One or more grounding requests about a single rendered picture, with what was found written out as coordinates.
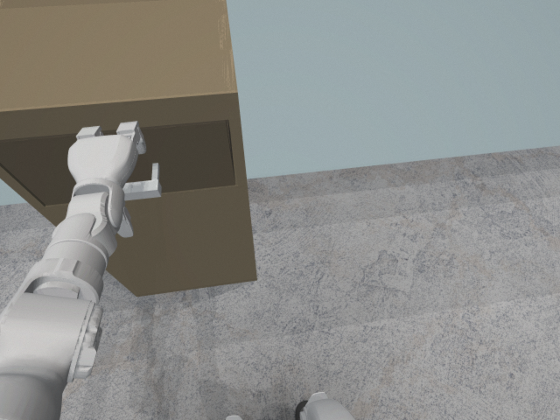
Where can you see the handle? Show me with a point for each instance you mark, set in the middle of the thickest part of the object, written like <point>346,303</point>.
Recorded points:
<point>144,189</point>

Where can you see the right robot thigh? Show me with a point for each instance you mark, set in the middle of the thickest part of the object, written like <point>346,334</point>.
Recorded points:
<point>326,409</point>

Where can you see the left robot forearm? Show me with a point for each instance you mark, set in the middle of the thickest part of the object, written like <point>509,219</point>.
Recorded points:
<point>78,254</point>

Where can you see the right robot shin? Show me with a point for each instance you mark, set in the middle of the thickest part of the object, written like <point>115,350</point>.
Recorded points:
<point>316,396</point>

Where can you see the robot left hand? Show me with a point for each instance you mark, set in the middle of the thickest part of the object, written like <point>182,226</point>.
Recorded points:
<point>113,157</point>

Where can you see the cabinet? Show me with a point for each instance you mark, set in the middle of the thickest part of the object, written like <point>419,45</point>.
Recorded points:
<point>71,64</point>

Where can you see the left robot upper arm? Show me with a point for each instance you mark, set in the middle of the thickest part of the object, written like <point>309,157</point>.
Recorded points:
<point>46,342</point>

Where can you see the drawer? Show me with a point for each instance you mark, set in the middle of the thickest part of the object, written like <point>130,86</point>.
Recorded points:
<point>191,156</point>

